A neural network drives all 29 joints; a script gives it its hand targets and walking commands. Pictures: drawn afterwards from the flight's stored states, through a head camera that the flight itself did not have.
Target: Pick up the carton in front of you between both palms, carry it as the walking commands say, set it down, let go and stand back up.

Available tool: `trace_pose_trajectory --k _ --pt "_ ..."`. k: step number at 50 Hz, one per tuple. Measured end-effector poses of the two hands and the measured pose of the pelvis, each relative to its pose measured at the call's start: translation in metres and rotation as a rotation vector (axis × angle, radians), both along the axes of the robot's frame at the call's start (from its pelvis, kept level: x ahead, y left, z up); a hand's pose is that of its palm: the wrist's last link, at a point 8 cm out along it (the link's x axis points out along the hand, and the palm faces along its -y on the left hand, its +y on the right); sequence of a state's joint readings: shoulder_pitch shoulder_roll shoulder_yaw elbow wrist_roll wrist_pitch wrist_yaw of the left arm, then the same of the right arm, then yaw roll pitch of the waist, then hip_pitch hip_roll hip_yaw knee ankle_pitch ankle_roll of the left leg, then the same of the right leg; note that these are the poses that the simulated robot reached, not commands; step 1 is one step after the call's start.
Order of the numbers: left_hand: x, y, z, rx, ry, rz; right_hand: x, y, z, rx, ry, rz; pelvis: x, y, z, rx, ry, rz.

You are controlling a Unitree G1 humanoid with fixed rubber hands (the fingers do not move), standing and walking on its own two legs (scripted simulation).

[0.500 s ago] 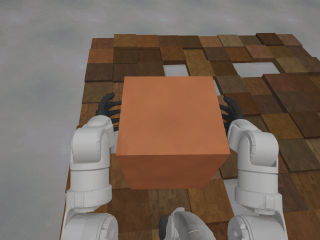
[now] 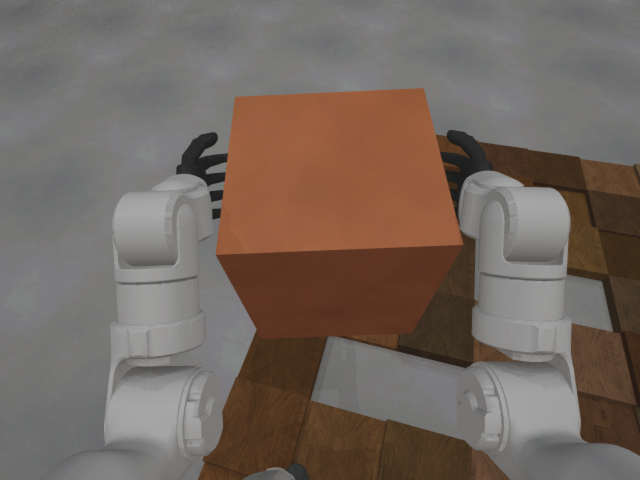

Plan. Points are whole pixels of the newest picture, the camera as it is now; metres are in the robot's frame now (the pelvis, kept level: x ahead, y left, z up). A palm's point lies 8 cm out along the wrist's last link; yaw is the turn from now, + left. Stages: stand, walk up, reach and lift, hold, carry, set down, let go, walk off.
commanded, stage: carry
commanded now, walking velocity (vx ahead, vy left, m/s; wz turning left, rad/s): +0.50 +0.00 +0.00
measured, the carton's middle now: (333, 228) +0.39 +0.00 +0.10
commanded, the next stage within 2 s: none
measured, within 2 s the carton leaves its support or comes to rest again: neither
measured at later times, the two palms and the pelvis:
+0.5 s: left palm (264, 108) +0.68 +0.12 +0.09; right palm (431, 104) +0.70 -0.18 +0.08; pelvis +0.33 -0.05 -0.01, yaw +2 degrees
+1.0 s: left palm (277, 19) +1.00 +0.12 +0.11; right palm (411, 22) +0.99 -0.18 +0.10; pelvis +0.64 -0.02 +0.00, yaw +1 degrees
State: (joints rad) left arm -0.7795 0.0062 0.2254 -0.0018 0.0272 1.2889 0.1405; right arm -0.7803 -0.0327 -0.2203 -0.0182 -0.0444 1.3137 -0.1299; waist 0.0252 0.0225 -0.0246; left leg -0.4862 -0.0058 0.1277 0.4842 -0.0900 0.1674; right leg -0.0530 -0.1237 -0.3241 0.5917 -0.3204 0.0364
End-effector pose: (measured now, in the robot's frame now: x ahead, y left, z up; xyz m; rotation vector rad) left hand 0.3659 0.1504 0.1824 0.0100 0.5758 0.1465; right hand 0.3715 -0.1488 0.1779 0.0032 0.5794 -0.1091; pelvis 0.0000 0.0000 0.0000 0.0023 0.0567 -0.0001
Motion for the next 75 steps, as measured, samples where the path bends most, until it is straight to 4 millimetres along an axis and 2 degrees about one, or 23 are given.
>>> trace_pose_trajectory --k 3,5,12,16,21,24,27,34,37,40,43,48,53,57,59,61,63,67,71,75 --pt "0.049 0.011 -0.002 -0.018 0.008 -0.007 0.047 0.011 0.004 -0.038 0.008 0.001 0.039 0.004 -0.012 0.012 -0.002 0.003" --pt "0.076 0.013 -0.009 -0.045 0.041 -0.004 0.072 0.014 0.000 -0.057 0.041 0.001 0.060 0.002 -0.013 0.021 0.008 0.011" --pt "0.164 -0.001 -0.025 -0.076 0.140 0.010 0.153 0.000 -0.021 -0.020 0.139 -0.035 0.141 -0.009 -0.007 0.009 0.048 0.037" --pt "0.216 -0.014 -0.041 -0.065 0.181 0.025 0.206 -0.014 -0.042 0.006 0.183 -0.039 0.202 -0.023 -0.009 0.009 0.052 0.041" --pt "0.275 -0.029 -0.070 -0.008 0.210 0.052 0.279 -0.029 -0.079 0.025 0.213 0.008 0.281 -0.044 -0.020 0.002 0.009 0.039" --pt "0.302 -0.032 -0.087 0.018 0.237 0.059 0.316 -0.032 -0.094 0.028 0.239 0.032 0.317 -0.048 -0.017 -0.002 0.004 0.036" --pt "0.329 -0.032 -0.096 0.017 0.256 0.065 0.350 -0.031 -0.100 0.018 0.258 0.047 0.352 -0.050 -0.008 0.009 0.013 0.039" --pt "0.419 -0.021 -0.082 -0.010 0.163 0.083 0.442 -0.020 -0.082 0.009 0.166 0.055 0.444 -0.043 -0.003 0.007 0.027 0.036" --pt "0.468 -0.012 -0.073 -0.015 0.106 0.075 0.489 -0.011 -0.071 0.004 0.108 0.049 0.493 -0.033 -0.012 0.002 0.016 0.033" --pt "0.520 -0.004 -0.073 -0.028 0.070 0.052 0.533 -0.003 -0.066 -0.031 0.072 0.040 0.539 -0.025 -0.025 0.022 -0.002 0.047" --pt "0.557 -0.004 -0.079 -0.034 0.129 0.027 0.562 -0.005 -0.073 -0.055 0.130 0.028 0.571 -0.023 -0.022 0.025 -0.001 0.036" --pt "0.613 -0.024 -0.078 -0.022 0.206 -0.030 0.597 -0.024 -0.078 -0.049 0.207 -0.020 0.619 -0.021 -0.005 0.012 0.019 0.018" --pt "0.675 -0.046 -0.063 -0.021 0.169 -0.063 0.648 -0.046 -0.063 -0.030 0.171 -0.065 0.670 -0.029 0.003 0.013 0.033 0.013" --pt "0.725 -0.064 -0.053 -0.025 0.151 -0.058 0.698 -0.064 -0.054 -0.016 0.153 -0.074 0.724 -0.044 0.004 0.022 0.034 -0.001" --pt "0.752 -0.074 -0.052 -0.019 0.138 -0.054 0.728 -0.074 -0.053 -0.016 0.140 -0.067 0.755 -0.055 -0.002 0.027 0.029 -0.004" --pt "0.780 -0.083 -0.052 -0.005 0.107 -0.050 0.760 -0.083 -0.055 -0.023 0.107 -0.049 0.784 -0.066 -0.017 0.031 0.025 0.003" --pt "0.801 -0.089 -0.057 0.027 0.106 -0.052 0.787 -0.089 -0.060 -0.007 0.108 -0.039 0.803 -0.070 -0.021 0.002 0.029 -0.001" --pt "0.831 -0.088 -0.061 0.042 0.142 -0.022 0.831 -0.088 -0.063 -0.003 0.143 -0.001 0.836 -0.076 -0.018 0.009 0.037 0.007" --pt "0.869 -0.078 -0.046 0.018 0.103 0.026 0.879 -0.079 -0.048 0.013 0.105 0.025 0.869 -0.079 -0.013 0.010 0.047 0.013" --pt "0.914 -0.066 -0.030 -0.005 0.064 0.061 0.929 -0.066 -0.033 0.030 0.068 0.032 0.913 -0.076 -0.010 0.013 0.057 0.014"
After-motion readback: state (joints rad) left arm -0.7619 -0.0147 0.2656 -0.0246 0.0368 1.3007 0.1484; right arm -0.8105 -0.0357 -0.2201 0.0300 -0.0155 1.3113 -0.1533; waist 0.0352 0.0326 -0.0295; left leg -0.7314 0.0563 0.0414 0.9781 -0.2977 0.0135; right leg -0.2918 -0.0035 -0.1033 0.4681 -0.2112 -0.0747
